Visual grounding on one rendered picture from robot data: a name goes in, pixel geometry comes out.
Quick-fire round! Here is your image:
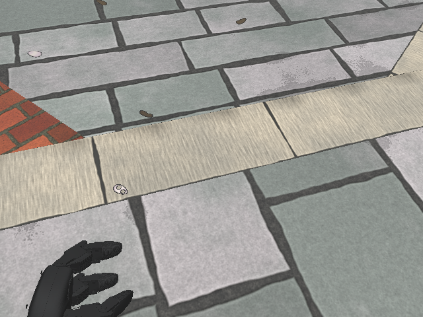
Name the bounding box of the left robot hand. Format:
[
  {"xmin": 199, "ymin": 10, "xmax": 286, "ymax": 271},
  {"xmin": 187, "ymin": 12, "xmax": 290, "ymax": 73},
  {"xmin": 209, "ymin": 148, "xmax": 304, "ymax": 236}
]
[{"xmin": 26, "ymin": 240, "xmax": 134, "ymax": 317}]

